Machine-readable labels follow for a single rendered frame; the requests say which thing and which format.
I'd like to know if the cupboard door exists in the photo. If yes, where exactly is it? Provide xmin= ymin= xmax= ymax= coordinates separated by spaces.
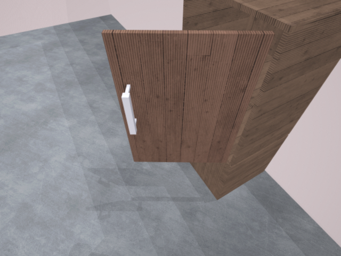
xmin=102 ymin=30 xmax=275 ymax=163

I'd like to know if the handle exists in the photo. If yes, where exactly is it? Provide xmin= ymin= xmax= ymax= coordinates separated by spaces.
xmin=121 ymin=84 xmax=137 ymax=134

